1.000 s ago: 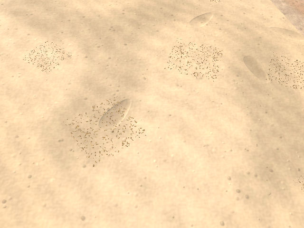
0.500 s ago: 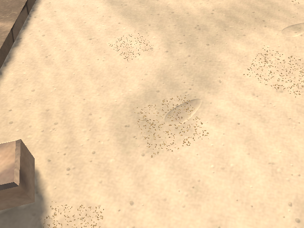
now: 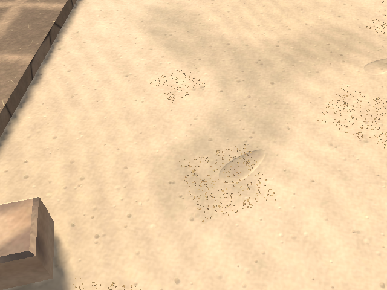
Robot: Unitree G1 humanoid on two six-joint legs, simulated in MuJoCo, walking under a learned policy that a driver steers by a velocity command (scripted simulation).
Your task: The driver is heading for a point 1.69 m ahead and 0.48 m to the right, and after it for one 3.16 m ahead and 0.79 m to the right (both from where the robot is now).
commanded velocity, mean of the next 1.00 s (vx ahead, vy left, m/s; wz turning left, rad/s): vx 0.30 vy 0.00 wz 0.01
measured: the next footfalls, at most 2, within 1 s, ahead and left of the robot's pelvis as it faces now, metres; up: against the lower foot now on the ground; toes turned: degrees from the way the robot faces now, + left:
right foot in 0.82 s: +0.41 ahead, -0.13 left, +0.00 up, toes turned -2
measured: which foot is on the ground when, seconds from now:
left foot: down 0.00-0.84, up 0.86-1.00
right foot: down 0.00-0.42, up 0.44-0.80, down 0.82-1.00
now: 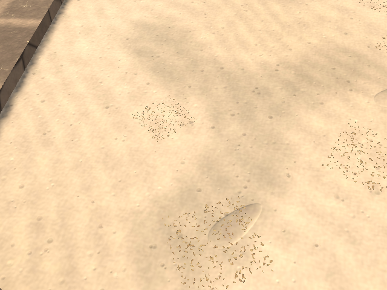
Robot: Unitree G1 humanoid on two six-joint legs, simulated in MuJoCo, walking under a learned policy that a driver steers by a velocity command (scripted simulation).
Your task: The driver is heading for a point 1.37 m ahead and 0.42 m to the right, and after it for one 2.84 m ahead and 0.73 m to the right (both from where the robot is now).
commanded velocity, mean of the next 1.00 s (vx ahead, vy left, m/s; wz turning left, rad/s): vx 0.12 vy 0.00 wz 0.00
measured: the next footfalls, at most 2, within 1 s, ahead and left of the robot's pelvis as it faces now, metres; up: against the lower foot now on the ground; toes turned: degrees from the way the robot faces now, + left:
left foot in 0.30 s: +0.33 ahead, +0.13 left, +0.00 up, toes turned +1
right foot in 0.58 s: +0.26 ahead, -0.11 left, +0.00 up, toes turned -1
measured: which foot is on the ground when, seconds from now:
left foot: up 0.00-0.28, down 0.30-1.00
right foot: down 0.00-0.34, up 0.36-0.56, down 0.58-1.00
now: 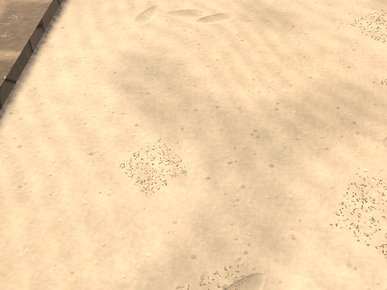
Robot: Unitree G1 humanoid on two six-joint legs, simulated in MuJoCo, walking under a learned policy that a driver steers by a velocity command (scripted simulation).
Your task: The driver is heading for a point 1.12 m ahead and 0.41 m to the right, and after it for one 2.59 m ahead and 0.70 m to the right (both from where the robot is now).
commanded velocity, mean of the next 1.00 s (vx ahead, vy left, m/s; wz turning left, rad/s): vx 0.35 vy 0.00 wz -0.30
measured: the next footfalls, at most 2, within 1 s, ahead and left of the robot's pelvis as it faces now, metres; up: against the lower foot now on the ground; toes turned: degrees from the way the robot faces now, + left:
right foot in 0.84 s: +0.43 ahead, -0.12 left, +0.00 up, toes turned -18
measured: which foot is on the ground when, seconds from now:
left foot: down 0.00-0.82, up 0.84-1.00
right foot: down 0.00-0.34, up 0.36-0.82, down 0.84-1.00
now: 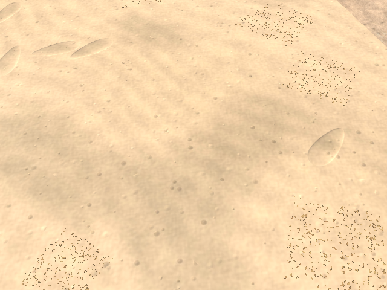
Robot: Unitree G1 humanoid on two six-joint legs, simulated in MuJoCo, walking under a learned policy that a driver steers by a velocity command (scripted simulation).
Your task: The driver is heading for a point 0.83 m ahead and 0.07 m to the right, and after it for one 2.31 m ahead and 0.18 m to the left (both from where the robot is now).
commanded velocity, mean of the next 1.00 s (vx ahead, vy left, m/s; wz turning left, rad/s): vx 0.50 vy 0.00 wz -0.36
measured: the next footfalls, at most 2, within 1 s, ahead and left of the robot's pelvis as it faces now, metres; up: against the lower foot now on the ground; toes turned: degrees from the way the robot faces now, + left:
left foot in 0.34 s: +0.40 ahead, +0.13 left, +0.00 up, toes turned -15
right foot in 0.82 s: +0.55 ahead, -0.21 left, +0.00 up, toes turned -23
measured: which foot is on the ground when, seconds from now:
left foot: up 0.00-0.32, down 0.34-0.84, up 0.86-1.00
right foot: down 0.00-0.34, up 0.36-0.80, down 0.82-1.00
